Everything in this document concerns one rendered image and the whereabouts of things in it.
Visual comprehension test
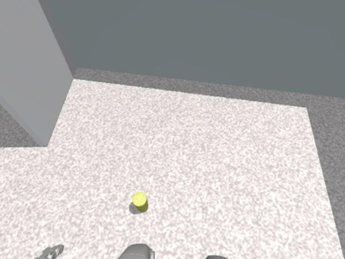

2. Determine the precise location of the left robot hand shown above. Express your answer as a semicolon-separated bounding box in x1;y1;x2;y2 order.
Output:
35;244;64;259

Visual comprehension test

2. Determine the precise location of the cup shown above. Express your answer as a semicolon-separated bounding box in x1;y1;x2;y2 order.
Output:
133;192;148;213

